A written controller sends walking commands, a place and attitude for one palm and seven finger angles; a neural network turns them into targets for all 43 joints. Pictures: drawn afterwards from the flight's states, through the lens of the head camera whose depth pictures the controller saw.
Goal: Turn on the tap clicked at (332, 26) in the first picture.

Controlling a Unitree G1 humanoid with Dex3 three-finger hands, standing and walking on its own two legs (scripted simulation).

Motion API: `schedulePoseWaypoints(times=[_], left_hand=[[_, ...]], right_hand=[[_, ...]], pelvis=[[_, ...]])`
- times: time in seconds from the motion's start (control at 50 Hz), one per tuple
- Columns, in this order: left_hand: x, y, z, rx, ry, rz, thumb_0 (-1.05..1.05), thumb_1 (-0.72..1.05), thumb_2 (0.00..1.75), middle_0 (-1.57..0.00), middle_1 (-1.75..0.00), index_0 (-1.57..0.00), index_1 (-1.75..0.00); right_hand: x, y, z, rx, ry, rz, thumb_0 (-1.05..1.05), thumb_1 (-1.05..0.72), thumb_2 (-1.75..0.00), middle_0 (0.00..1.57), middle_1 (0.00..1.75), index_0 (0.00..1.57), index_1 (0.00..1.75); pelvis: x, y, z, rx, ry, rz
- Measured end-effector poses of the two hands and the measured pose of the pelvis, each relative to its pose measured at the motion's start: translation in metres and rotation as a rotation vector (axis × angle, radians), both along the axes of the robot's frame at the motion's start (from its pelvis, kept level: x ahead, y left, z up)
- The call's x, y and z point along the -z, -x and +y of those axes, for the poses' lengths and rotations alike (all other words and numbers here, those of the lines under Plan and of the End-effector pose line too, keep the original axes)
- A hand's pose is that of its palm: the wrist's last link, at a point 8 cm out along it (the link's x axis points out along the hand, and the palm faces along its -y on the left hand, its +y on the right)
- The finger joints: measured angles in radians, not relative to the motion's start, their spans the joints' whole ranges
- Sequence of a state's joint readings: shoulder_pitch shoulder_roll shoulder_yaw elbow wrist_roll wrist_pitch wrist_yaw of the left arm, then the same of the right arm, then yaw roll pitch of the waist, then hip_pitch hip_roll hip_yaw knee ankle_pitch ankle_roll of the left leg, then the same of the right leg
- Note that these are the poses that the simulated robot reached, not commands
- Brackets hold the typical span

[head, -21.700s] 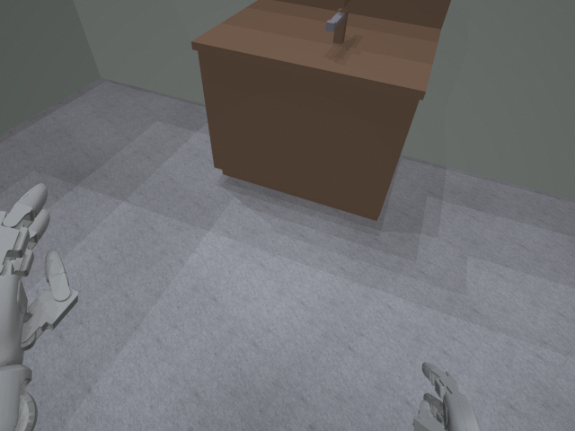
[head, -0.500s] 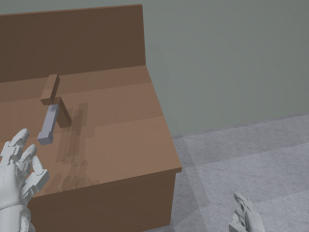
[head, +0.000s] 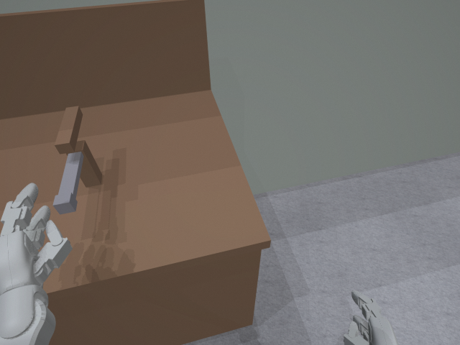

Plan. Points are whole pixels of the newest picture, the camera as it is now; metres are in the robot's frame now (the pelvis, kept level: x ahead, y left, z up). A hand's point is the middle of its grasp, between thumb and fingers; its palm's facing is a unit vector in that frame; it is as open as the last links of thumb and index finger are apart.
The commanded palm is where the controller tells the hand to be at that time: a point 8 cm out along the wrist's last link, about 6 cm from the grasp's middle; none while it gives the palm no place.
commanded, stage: reach beside the lever's end, fingers flat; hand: left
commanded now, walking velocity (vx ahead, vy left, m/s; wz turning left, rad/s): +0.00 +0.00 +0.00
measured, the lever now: (65, 203) +0.33 +0.34 +0.07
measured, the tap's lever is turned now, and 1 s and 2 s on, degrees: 0 0 5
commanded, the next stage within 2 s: push the lever round in 1.40 s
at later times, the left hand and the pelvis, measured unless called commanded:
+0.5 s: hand (54, 231) +0.26 +0.32 +0.09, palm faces +0.56 -0.82 -0.12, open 7.7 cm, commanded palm +0.22 +0.35 +0.09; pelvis +0.00 +0.01 +0.00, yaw +0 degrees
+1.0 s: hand (52, 215) +0.30 +0.35 +0.07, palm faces +0.55 -0.83 -0.12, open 7.8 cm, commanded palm +0.25 +0.39 +0.07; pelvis -0.01 +0.02 -0.01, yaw +0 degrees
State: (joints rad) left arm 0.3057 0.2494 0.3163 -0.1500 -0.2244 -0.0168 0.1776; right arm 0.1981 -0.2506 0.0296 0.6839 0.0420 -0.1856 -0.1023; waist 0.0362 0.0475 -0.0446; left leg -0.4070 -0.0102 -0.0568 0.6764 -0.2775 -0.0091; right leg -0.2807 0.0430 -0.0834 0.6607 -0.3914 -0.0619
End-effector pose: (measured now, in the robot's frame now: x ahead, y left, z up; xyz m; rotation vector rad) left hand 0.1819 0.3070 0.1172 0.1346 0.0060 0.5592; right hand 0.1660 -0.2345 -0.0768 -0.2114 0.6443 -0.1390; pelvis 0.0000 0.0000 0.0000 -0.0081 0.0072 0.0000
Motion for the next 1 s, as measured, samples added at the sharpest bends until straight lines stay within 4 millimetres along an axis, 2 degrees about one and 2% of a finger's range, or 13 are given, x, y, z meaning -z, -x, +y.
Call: schedulePoseWaypoints(times=[0.2,0.38,0.48,0.64,0.72,0.84,1.0], left_hand=[[0.006,-0.014,0.01,0.001,0.001,-0.013,0.02,0.9,0.9,-0.19,-0.25,-0.19,-0.24],[0.013,-0.02,0.031,-0.024,0.011,0.011,0.02,0.9,0.9,-0.18,-0.23,-0.18,-0.22],[0.019,-0.026,0.043,-0.036,0.014,0.007,0.02,0.9,0.9,-0.18,-0.22,-0.18,-0.21],[0.024,-0.051,0.048,-0.004,0.016,0.003,0.02,0.9,0.9,-0.17,-0.2,-0.17,-0.19],[0.026,-0.05,0.051,0.001,0.021,0.005,-0.01,0.87,0.93,-0.17,-0.19,-0.17,-0.18],[0.034,-0.05,0.068,-0.056,0.027,0.033,-0.01,0.87,0.92,-0.16,-0.17,-0.16,-0.16],[0.037,-0.07,0.08,-0.031,0.023,0.011,0.01,0.89,0.9,-0.16,-0.16,-0.16,-0.15]], right_hand=[[0.0,-0.002,0.009,-0.009,-0.001,0.008,0.02,-0.91,-0.9,0.2,0.3,0.2,0.3],[0.003,0.002,0.011,0.004,0.004,0.036,0.02,-0.91,-0.9,0.21,0.3,0.2,0.3],[0.007,0.007,0.009,0.009,0.02,0.065,0.02,-0.91,-0.9,0.21,0.3,0.2,0.3],[0.013,0.018,0.007,0.028,0.037,0.108,0.02,-0.91,-0.9,0.21,0.3,0.2,0.3],[0.016,0.024,0.006,0.036,0.038,0.131,0.02,-0.91,-0.9,0.21,0.3,0.2,0.3],[0.019,0.029,0.005,0.04,0.041,0.156,0.02,-0.91,-0.9,0.21,0.3,0.2,0.3],[0.023,0.041,-0.002,0.056,0.067,0.192,0.02,-0.91,-0.9,0.21,0.3,0.2,0.3]], pelvis=[[0.001,0.001,0.006,0.0,0.003,0.014],[0.001,0.0,0.01,0.002,0.008,0.024],[0.002,0.002,0.012,-0.002,0.012,0.033],[0.004,0.003,0.016,-0.001,0.016,0.055],[0.004,0.003,0.016,0.0,0.016,0.062],[0.006,0.004,0.015,-0.002,0.019,0.071],[0.01,0.008,0.016,-0.001,0.029,0.094]])
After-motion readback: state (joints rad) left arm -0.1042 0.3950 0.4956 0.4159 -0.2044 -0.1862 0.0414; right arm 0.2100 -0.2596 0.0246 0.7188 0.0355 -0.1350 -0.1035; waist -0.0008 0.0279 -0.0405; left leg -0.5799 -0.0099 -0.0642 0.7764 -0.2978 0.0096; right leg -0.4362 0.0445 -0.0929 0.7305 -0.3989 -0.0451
